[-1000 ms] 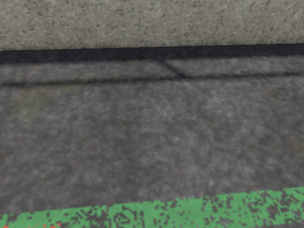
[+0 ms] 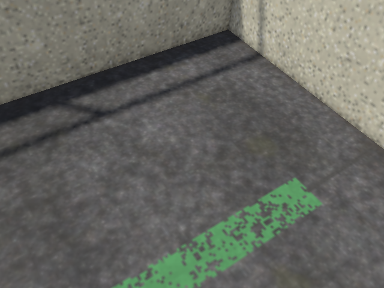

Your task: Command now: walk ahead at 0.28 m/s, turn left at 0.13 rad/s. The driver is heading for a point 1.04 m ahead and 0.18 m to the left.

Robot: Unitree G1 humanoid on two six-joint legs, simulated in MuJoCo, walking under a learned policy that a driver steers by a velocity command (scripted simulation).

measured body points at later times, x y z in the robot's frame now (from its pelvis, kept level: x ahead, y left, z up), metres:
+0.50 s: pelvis +0.15 +0.02 -0.02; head +0.19 +0.02 +0.43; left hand +0.07 +0.27 -0.14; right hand +0.40 -0.17 -0.12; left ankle +0.27 +0.17 -0.70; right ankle +0.03 -0.11 -0.75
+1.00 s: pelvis +0.41 +0.15 -0.01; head +0.43 +0.16 +0.44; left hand +0.44 +0.41 -0.14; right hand +0.49 -0.10 -0.14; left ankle +0.31 +0.16 -0.75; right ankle +0.61 +0.05 -0.69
